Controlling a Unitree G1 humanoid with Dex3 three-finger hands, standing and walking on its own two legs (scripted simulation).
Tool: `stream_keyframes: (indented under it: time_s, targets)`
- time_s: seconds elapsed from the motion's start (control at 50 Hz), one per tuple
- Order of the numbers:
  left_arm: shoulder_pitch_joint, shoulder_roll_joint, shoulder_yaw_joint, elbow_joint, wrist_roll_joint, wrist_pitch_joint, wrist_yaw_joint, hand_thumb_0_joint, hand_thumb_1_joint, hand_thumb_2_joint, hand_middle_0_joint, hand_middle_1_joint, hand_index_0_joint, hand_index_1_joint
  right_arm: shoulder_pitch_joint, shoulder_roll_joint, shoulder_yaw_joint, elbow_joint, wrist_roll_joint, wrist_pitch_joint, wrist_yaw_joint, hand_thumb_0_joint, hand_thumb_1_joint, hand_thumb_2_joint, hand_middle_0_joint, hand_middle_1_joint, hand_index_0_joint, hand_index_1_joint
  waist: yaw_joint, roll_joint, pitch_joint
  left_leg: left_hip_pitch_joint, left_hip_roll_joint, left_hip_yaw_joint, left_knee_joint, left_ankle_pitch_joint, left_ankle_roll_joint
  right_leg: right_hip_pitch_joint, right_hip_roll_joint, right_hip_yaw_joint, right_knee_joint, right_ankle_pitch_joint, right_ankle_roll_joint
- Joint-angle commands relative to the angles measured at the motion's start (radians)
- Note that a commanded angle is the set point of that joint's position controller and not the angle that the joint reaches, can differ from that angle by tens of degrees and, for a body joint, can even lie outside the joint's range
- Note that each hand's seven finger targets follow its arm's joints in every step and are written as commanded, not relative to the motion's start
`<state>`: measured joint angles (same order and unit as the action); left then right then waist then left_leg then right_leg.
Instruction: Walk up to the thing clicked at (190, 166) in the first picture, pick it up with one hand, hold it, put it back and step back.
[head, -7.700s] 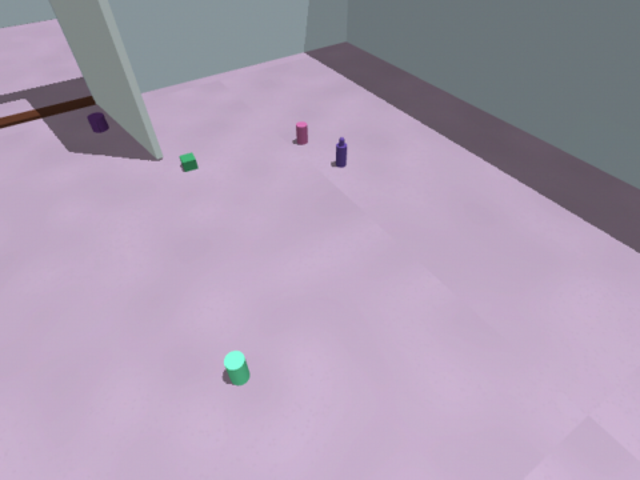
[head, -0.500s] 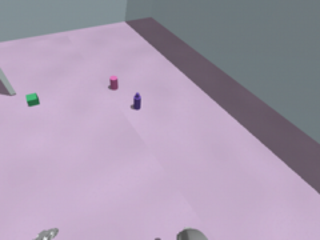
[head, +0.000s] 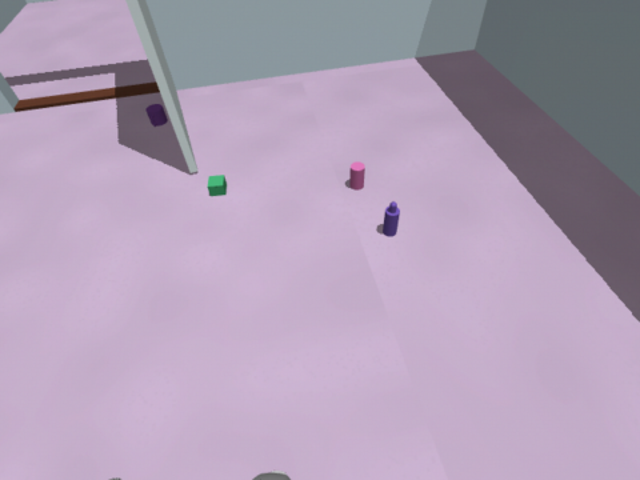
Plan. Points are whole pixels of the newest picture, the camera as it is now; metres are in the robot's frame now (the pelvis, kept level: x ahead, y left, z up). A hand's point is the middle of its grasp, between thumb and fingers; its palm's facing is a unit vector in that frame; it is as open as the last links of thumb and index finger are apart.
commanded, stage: walk up
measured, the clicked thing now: (217, 185) +1.46 +0.62 -0.73
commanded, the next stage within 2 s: stand in 1.24 s
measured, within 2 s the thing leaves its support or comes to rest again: neither
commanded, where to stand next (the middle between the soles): +0.11 +0.04 m, yaw +13 degrees
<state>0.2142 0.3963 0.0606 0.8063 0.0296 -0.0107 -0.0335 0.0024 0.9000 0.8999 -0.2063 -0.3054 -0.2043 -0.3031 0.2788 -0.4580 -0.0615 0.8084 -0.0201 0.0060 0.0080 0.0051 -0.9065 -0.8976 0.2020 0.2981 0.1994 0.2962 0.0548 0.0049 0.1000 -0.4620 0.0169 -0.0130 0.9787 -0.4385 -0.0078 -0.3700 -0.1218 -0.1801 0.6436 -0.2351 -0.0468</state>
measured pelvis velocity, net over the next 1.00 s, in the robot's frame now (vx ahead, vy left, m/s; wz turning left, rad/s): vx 0.03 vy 0.03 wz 0.27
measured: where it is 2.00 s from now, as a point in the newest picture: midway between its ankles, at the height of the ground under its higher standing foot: outside the picture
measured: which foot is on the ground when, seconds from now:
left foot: up 0.00-0.12, down 0.14-1.00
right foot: down 0.00-0.20, up 0.22-0.44, down 0.46-1.00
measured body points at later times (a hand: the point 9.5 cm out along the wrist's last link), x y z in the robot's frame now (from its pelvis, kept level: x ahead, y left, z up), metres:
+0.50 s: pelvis +0.01 +0.02 -0.01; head +0.04 +0.02 +0.44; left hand +0.00 +0.35 -0.12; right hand +0.15 -0.28 -0.12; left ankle +0.02 +0.12 -0.72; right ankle +0.07 -0.12 -0.72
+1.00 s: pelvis +0.03 +0.03 +0.01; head +0.03 +0.05 +0.46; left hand +0.03 +0.35 -0.12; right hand +0.20 -0.24 -0.10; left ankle +0.01 +0.14 -0.72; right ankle +0.07 -0.12 -0.72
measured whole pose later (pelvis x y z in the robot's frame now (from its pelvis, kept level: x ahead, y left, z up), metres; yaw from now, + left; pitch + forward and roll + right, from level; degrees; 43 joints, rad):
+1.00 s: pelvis +0.03 +0.03 +0.01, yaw +16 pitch -2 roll -1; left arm 0.13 0.39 -0.01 1.05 0.00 -0.02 -0.01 0.00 0.90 0.90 -0.20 -0.30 -0.20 -0.30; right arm 0.11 -0.36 -0.01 1.05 0.00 -0.01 0.01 0.01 -0.90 -0.90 0.20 0.30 0.20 0.30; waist 0.02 -0.02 0.06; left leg -0.24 -0.03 -0.05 0.54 -0.26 0.02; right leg -0.20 -0.07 -0.06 0.49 -0.25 0.05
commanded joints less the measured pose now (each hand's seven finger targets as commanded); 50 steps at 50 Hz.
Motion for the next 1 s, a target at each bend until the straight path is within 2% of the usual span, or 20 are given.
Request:
stream_keyframes:
  time_s: [0.0,0.12,0.14,0.16,0.18,0.22,0.28,0.38,0.42,0.46,0.48,0.5,0.58,0.62,0.64,0.68,0.74,0.78,0.84,0.98]
  targets:
    - [0.012,0.303,0.093,-0.064,0.0,-0.027,0.021,0.0,0.9,0.9,-0.2,-0.3,-0.2,-0.3,0.017,-0.168,-0.054,-0.041,-0.007,-0.024,0.002,0.0,-0.9,-0.9,0.2,0.3,0.2,0.3,0.012,-0.157,-0.083,-0.042,0.014,0.021,-0.131,-0.027,0.001,0.142,-0.274,0.321,-0.296,-0.215,-0.178]
    - [-0.045,0.287,0.065,-0.06,-0.003,-0.004,0.015,0.0,0.9,0.9,-0.2,-0.3,-0.2,-0.3,0.1,-0.188,-0.07,0.019,0.001,-0.023,0.003,0.0,-0.9,-0.9,0.2,0.3,0.2,0.3,-0.069,-0.071,-0.139,0.295,-0.029,0.048,-0.363,0.047,0.057,-0.095,-0.241,0.164,-0.154,-0.438,-0.063]
    - [-0.034,0.254,0.054,-0.054,-0.007,0.001,0.017,0.0,0.9,0.9,-0.2,-0.3,-0.2,-0.3,0.134,-0.213,-0.077,0.026,-0.005,-0.024,-0.003,0.0,-0.9,-0.9,0.2,0.3,0.2,0.3,-0.095,0.01,-0.143,0.358,0.005,-0.061,-0.431,-0.038,0.092,-0.184,-0.204,0.134,-0.036,-0.503,-0.022]
    - [-0.012,0.198,0.039,-0.054,-0.018,0.007,0.016,0.0,0.9,0.9,-0.2,-0.3,-0.2,-0.3,0.126,-0.288,-0.092,0.011,-0.02,-0.025,-0.012,0.0,-0.9,-0.9,0.2,0.3,0.2,0.3,-0.1,0.254,-0.092,0.34,0.175,-0.431,-0.667,-0.318,0.169,-0.336,-0.071,0.049,0.213,-0.48,0.042]
    - [-0.041,0.233,0.052,-0.055,-0.018,0.01,0.025,0.0,0.9,0.9,-0.2,-0.3,-0.2,-0.3,0.056,-0.359,-0.099,-0.026,-0.02,-0.024,-0.014,0.0,-0.9,-0.9,0.2,0.3,0.2,0.3,-0.102,0.278,-0.006,0.149,0.317,-0.685,-0.79,-0.499,0.274,-0.355,0.034,0.102,0.348,-0.391,0.063]
    - [-0.032,0.278,0.065,-0.016,-0.018,0.001,0.027,0.0,0.9,0.9,-0.2,-0.3,-0.2,-0.3,-0.044,-0.28,-0.077,-0.03,-0.014,-0.028,-0.02,0.0,-0.9,-0.9,0.2,0.3,0.2,0.3,-0.058,0.132,0.078,0.039,0.26,-0.54,-0.726,-0.25,0.262,-0.229,-0.02,0.182,0.381,-0.28,0.048]
    - [0.066,0.229,0.055,0.039,-0.024,-0.001,0.026,0.0,0.9,0.9,-0.2,-0.3,-0.2,-0.3,-0.025,-0.217,-0.052,-0.021,0.003,-0.048,-0.033,0.0,-0.9,-0.9,0.2,0.3,0.2,0.3,-0.033,0.113,-0.071,0.229,0.15,-0.294,-0.563,0.318,0.186,-0.193,0.001,0.17,0.309,-0.19,0.04]
    - [0.059,0.186,0.038,0.053,-0.023,-0.027,0.041,0.0,0.9,0.9,-0.2,-0.3,-0.2,-0.3,-0.043,-0.201,-0.046,-0.016,0.0,-0.036,-0.023,0.0,-0.9,-0.9,0.2,0.3,0.2,0.3,-0.042,0.152,-0.116,0.15,0.141,-0.242,-0.454,0.466,0.205,0.061,0.07,0.125,0.025,-0.158,0.032]
    - [0.081,0.195,0.036,0.074,-0.017,-0.043,0.049,0.0,0.9,0.9,-0.2,-0.3,-0.2,-0.3,-0.057,-0.163,-0.028,-0.013,0.018,-0.025,-0.021,0.0,-0.9,-0.9,0.2,0.3,0.2,0.3,-0.014,0.078,-0.13,0.102,0.088,-0.189,-0.352,0.484,0.154,0.2,0.087,0.13,-0.161,0.012,0.011]
    - [0.088,0.282,0.05,0.065,0.003,-0.061,0.06,0.0,0.9,0.9,-0.2,-0.3,-0.2,-0.3,-0.045,-0.097,-0.006,-0.023,0.031,-0.026,-0.018,0.0,-0.9,-0.9,0.2,0.3,0.2,0.3,-0.012,-0.111,-0.166,-0.012,-0.028,-0.12,-0.177,0.313,0.062,0.295,-0.163,0.443,-0.249,0.131,-0.076]
    - [0.018,0.326,0.058,0.058,-0.004,-0.054,0.057,0.0,0.9,0.9,-0.2,-0.3,-0.2,-0.3,-0.045,-0.121,-0.019,-0.006,0.024,-0.019,-0.027,0.0,-0.9,-0.9,0.2,0.3,0.2,0.3,-0.026,-0.176,-0.138,-0.02,-0.054,-0.047,-0.132,-0.053,0.051,0.214,-0.296,0.54,-0.285,0.042,-0.188]
    - [-0.048,0.347,0.06,0.039,-0.002,-0.05,0.051,0.0,0.9,0.9,-0.2,-0.3,-0.2,-0.3,-0.022,-0.155,-0.032,0.023,0.013,-0.017,-0.03,0.0,-0.9,-0.9,0.2,0.3,0.2,0.3,-0.048,-0.206,-0.094,0.041,-0.014,-0.057,-0.086,-0.118,0.043,0.093,-0.35,0.593,-0.284,0.003,-0.233]
    - [-0.092,0.226,0.016,0.045,-0.008,-0.036,0.042,0.0,0.9,0.9,-0.2,-0.3,-0.2,-0.3,-0.001,-0.153,-0.042,0.083,0.01,-0.038,-0.008,0.0,-0.9,-0.9,0.2,0.3,0.2,0.3,-0.084,-0.093,-0.074,0.264,-0.001,-0.107,-0.446,0.152,0.076,-0.055,-0.08,0.224,-0.132,-0.106,-0.041]
    - [-0.059,0.167,0.0,0.05,-0.019,-0.028,0.034,0.0,0.9,0.9,-0.2,-0.3,-0.2,-0.3,-0.049,-0.189,-0.042,0.066,-0.002,-0.052,-0.013,0.0,-0.9,-0.9,0.2,0.3,0.2,0.3,-0.063,0.029,-0.125,0.306,0.154,-0.381,-0.588,0.105,0.136,-0.107,0.021,0.146,0.054,-0.116,0.025]
    - [-0.035,0.179,0.007,0.082,-0.027,-0.017,0.034,0.0,0.9,0.9,-0.2,-0.3,-0.2,-0.3,-0.097,-0.22,-0.039,0.058,0.003,-0.056,-0.016,0.0,-0.9,-0.9,0.2,0.3,0.2,0.3,-0.038,0.036,-0.097,0.194,0.225,-0.474,-0.63,-0.049,0.189,-0.052,0.06,0.153,0.047,-0.239,0.032]
    - [-0.043,0.196,0.01,0.104,-0.022,-0.028,0.035,0.0,0.9,0.9,-0.2,-0.3,-0.2,-0.3,-0.15,-0.195,-0.028,0.075,0.01,-0.049,-0.014,0.0,-0.9,-0.9,0.2,0.3,0.2,0.3,-0.022,-0.009,-0.055,0.026,0.164,-0.346,-0.598,-0.024,0.151,0.136,0.041,0.174,-0.07,-0.178,0.011]
    - [-0.035,0.23,0.007,0.123,-0.02,-0.053,0.041,0.0,0.9,0.9,-0.2,-0.3,-0.2,-0.3,-0.166,-0.13,-0.002,0.099,0.016,-0.051,-0.011,0.0,-0.9,-0.9,0.2,0.3,0.2,0.3,-0.034,-0.021,-0.12,0.15,0.028,-0.118,-0.434,0.326,0.053,0.161,-0.075,0.291,-0.206,0.086,-0.031]
    - [-0.098,0.234,0.001,0.132,-0.025,-0.052,0.043,0.0,0.9,0.9,-0.2,-0.3,-0.2,-0.3,-0.13,-0.125,0.0,0.137,0.015,-0.051,-0.01,0.0,-0.9,-0.9,0.2,0.3,0.2,0.3,-0.063,0.009,-0.121,0.202,0.032,-0.127,-0.465,0.343,0.053,0.137,-0.073,0.269,-0.184,0.115,-0.032]
    - [-0.109,0.204,-0.015,0.15,-0.033,-0.043,0.043,0.0,0.9,0.9,-0.2,-0.3,-0.2,-0.3,-0.176,-0.14,0.002,0.16,0.016,-0.051,-0.009,0.0,-0.9,-0.9,0.2,0.3,0.2,0.3,-0.041,0.033,-0.128,0.211,0.081,-0.188,-0.536,0.378,0.072,0.174,-0.008,0.192,-0.174,0.077,0.008]
    - [-0.119,0.201,-0.023,0.206,-0.027,-0.04,0.041,0.0,0.9,0.9,-0.2,-0.3,-0.2,-0.3,-0.23,-0.129,0.01,0.195,0.018,-0.045,-0.009,0.0,-0.9,-0.9,0.2,0.3,0.2,0.3,-0.039,0.032,-0.161,0.239,0.077,-0.166,-0.593,0.365,0.057,0.261,-0.022,0.186,-0.248,0.096,0.02]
